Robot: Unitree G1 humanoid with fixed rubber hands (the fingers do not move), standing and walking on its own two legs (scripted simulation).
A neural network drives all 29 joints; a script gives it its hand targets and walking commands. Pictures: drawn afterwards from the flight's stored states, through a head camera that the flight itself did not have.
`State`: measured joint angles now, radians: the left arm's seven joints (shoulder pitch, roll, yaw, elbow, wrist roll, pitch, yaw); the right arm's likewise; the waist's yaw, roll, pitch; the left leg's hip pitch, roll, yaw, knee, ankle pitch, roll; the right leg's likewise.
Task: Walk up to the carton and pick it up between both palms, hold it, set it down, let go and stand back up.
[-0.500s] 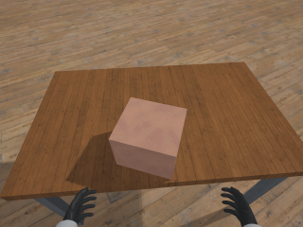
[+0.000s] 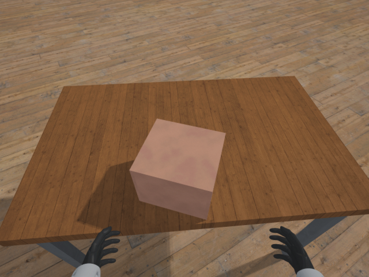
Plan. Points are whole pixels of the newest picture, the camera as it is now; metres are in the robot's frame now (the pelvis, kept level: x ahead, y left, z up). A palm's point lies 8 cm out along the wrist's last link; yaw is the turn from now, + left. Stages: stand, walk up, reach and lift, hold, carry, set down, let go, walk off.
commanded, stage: let go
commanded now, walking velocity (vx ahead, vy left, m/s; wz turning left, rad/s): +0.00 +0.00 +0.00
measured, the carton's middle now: (181, 168) +0.39 +0.03 -0.05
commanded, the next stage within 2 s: stand in 0.32 s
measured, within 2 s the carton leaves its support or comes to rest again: neither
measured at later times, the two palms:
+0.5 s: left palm out of the picture +0.13 +0.26 -0.08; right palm out of the picture +0.12 -0.24 -0.10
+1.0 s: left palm out of the picture +0.04 +0.28 -0.11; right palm out of the picture +0.05 -0.24 -0.11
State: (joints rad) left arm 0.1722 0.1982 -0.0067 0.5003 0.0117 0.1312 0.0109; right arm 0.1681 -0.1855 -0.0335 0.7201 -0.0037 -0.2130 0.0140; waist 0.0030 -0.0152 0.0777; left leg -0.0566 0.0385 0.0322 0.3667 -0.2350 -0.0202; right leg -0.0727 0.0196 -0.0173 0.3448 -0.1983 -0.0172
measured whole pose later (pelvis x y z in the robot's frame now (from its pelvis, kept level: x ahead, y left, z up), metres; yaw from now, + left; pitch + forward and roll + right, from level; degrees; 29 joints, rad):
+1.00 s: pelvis -0.03 +0.02 -0.01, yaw +1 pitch -2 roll +0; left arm 0.36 0.29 -0.02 0.67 0.02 -0.03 0.01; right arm 0.31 -0.28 0.00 0.75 -0.01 -0.02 0.02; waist 0.01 0.00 0.02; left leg -0.21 0.00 0.03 0.49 -0.24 0.01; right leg -0.23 -0.02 -0.01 0.48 -0.21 0.01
